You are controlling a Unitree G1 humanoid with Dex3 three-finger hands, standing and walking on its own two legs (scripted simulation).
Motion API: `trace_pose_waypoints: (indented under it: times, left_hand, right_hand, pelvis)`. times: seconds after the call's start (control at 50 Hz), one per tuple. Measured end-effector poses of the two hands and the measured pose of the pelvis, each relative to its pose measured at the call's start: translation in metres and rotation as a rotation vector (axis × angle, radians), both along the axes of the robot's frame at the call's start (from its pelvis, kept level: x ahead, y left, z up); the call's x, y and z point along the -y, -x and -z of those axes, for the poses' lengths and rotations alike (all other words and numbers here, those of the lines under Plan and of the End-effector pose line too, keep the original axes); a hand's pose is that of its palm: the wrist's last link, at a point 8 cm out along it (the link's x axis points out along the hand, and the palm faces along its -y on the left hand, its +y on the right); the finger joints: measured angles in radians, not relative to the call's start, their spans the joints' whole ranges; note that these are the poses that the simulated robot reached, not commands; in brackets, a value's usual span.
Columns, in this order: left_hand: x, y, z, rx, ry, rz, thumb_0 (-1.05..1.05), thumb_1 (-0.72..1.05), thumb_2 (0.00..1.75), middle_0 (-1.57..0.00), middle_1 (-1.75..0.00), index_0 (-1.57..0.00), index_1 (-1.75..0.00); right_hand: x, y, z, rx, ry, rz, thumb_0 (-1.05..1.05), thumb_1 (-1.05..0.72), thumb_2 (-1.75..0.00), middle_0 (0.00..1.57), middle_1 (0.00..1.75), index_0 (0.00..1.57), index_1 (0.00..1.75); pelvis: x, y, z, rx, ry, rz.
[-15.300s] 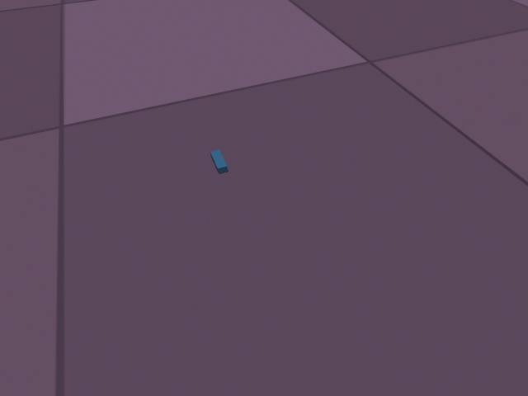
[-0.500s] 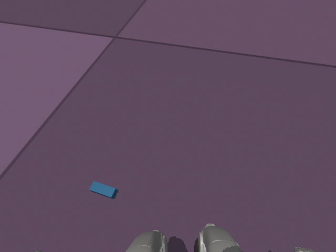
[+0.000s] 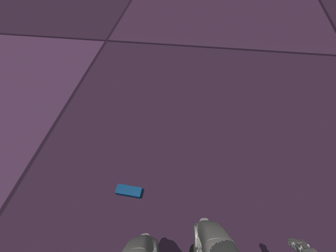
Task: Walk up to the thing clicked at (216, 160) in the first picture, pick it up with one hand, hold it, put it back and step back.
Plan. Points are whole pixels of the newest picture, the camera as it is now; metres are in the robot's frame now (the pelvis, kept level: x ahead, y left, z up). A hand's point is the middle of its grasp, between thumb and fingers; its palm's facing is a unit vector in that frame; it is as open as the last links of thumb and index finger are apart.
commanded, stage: walk up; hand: left
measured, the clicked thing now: (129, 191) +0.49 +0.26 -0.71
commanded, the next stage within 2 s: none
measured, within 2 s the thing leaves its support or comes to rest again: neither
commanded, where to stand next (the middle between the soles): +0.07 +0.14 m, yaw -13 degrees
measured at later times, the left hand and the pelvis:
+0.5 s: hand out of the picture +0.06 +0.54 -0.13, palm faces -0.12 -0.83 -0.54, open 7.4 cm; pelvis -0.06 +0.23 +0.00, yaw -10 degrees
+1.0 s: hand (23, 239) +0.18 +0.40 -0.12, palm faces -0.33 -0.88 -0.35, open 7.4 cm; pelvis -0.02 +0.20 +0.02, yaw -18 degrees
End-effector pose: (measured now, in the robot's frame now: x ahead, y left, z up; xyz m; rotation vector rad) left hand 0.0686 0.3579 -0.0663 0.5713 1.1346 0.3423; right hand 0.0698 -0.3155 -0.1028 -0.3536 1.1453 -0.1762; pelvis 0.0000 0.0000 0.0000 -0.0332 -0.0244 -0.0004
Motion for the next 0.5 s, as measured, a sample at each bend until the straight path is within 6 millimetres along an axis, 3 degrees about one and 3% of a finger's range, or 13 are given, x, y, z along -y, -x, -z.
trace_pose_waypoints:
  times: [0.08, 0.16, 0.24, 0.32, 0.4, 0.5]
  left_hand:
    - [-0.011, 0.008, 0.002, 0.010, 0.014, 0.057, 0.00, 0.90, 0.90, -0.20, -0.30, -0.20, -0.30]
    - [-0.038, 0.026, -0.003, 0.015, 0.017, 0.055, 0.00, 0.90, 0.90, -0.21, -0.30, -0.21, -0.30]
    - [-0.081, 0.039, -0.009, 0.011, -0.003, 0.067, 0.00, 0.89, 0.90, -0.21, -0.30, -0.21, -0.30]
    - [-0.139, 0.043, -0.004, -0.007, -0.024, 0.096, 0.00, 0.89, 0.90, -0.21, -0.30, -0.21, -0.30]
    - [-0.196, 0.034, 0.011, -0.001, -0.024, 0.086, 0.00, 0.90, 0.90, -0.21, -0.30, -0.21, -0.30]
    - [-0.219, 0.013, 0.016, -0.009, 0.061, 0.110, 0.01, 0.90, 0.90, -0.20, -0.30, -0.20, -0.30]
  right_hand:
    - [-0.028, 0.020, 0.013, -0.038, -0.015, 0.024, 0.01, -0.90, -0.89, 0.21, 0.30, 0.20, 0.30]
    - [-0.063, 0.032, 0.018, -0.062, -0.020, 0.028, 0.01, -0.91, -0.89, 0.21, 0.30, 0.20, 0.30]
    - [-0.095, 0.039, 0.018, -0.027, -0.025, 0.031, 0.01, -0.91, -0.89, 0.21, 0.30, 0.20, 0.30]
    - [-0.130, 0.052, 0.018, 0.020, -0.013, 0.083, 0.01, -0.91, -0.89, 0.21, 0.30, 0.20, 0.30]
    - [-0.170, 0.088, 0.022, 0.033, 0.035, 0.141, 0.01, -0.91, -0.89, 0.20, 0.30, 0.20, 0.30]
    - [-0.222, 0.143, 0.005, -0.049, 0.027, 0.229, 0.01, -0.91, -0.89, 0.21, 0.30, 0.20, 0.30]
  pelvis:
    - [-0.030, 0.010, 0.004, 0.004, 0.003, 0.039]
    - [-0.066, 0.025, 0.001, 0.019, 0.005, 0.045]
    - [-0.107, 0.039, 0.002, 0.018, -0.022, 0.064]
    - [-0.155, 0.049, 0.011, 0.012, -0.044, 0.101]
    - [-0.203, 0.058, 0.022, 0.033, -0.048, 0.138]
    - [-0.226, 0.060, 0.003, 0.048, -0.025, 0.167]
